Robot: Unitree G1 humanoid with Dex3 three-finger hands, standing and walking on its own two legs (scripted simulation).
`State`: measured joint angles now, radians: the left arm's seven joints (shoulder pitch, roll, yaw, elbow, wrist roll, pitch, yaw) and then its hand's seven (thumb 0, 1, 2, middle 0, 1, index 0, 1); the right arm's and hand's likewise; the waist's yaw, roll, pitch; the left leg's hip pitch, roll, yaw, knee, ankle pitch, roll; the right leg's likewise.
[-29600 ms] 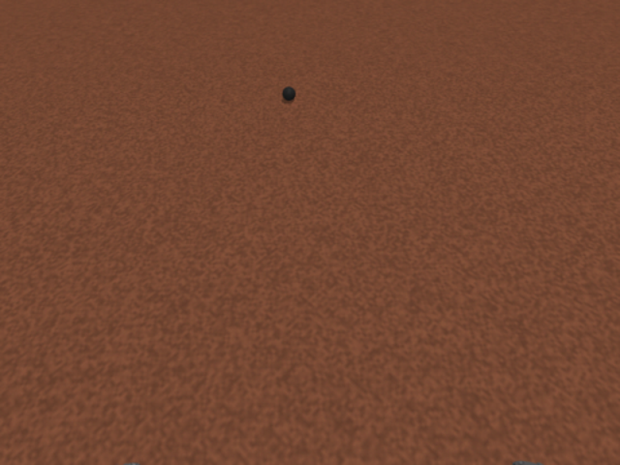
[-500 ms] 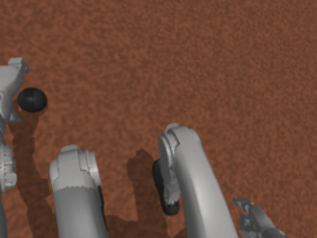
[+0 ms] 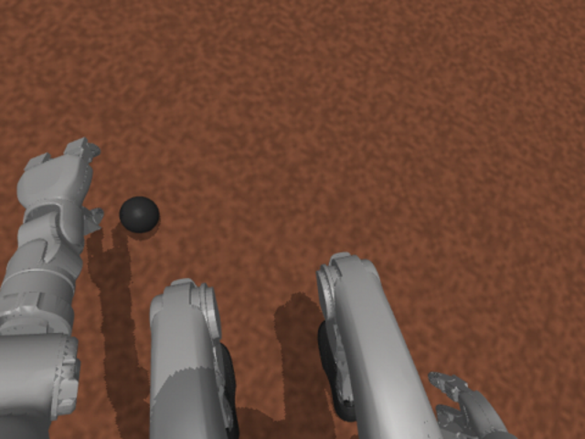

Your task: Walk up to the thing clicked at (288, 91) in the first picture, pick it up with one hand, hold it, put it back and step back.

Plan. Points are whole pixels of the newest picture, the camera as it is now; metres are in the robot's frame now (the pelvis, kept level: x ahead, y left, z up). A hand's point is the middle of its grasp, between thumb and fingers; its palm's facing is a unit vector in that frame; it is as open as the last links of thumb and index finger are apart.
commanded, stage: home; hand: left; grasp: from above
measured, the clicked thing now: (139, 214) +0.50 +0.27 -0.36
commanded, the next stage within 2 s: none
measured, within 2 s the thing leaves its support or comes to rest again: neither
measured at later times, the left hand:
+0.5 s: hand (24, 346) +0.26 +0.22 +0.09, palm faces -0.08 -0.88 -0.46, open 7.4 cm
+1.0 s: hand out of the picture +0.23 +0.20 +0.27, palm faces +0.17 -0.96 -0.22, open 7.4 cm
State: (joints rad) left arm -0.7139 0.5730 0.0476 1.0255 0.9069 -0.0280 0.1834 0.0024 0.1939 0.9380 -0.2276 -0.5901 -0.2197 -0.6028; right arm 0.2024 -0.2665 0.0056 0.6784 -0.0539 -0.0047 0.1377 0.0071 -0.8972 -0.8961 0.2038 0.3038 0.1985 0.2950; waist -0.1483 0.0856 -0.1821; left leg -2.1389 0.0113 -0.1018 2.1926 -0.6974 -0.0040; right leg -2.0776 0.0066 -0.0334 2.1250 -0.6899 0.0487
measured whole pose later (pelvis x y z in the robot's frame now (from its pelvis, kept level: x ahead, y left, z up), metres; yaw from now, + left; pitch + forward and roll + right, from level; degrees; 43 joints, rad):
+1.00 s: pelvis +0.08 +0.00 +0.31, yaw +6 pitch +12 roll -3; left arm 0.52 0.22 0.04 -0.16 -0.07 0.46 0.05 0.01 0.90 0.89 -0.20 -0.30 -0.21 -0.30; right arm 0.32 -0.22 0.03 0.51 0.02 -0.19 -0.19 0.02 -0.90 -0.90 0.20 0.30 0.20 0.29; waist -0.06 0.06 -0.19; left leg -0.73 0.03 -0.06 1.02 -0.50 -0.01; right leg -0.67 0.00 -0.05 0.95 -0.48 0.02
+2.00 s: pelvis +0.07 -0.01 +0.32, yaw +6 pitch +9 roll -2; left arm 0.49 0.23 0.03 -0.11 -0.05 0.45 0.01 0.01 0.90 0.89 -0.20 -0.30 -0.21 -0.30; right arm 0.29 -0.22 0.03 0.54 0.00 -0.25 -0.19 0.02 -0.90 -0.90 0.20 0.30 0.20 0.30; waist -0.04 0.05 -0.16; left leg -0.69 0.03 -0.07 1.00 -0.48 -0.02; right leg -0.64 0.00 -0.05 0.95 -0.47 0.01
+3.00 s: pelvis +0.09 +0.00 +0.31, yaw +6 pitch +11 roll -2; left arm 0.50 0.23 0.03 -0.14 -0.06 0.45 0.02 0.01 0.90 0.89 -0.20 -0.30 -0.20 -0.30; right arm 0.28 -0.23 0.02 0.53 0.00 -0.22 -0.18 0.02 -0.90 -0.90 0.20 0.30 0.20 0.30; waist -0.04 0.05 -0.17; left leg -0.69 0.03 -0.07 1.02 -0.51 -0.02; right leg -0.64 0.00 -0.05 0.95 -0.50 0.01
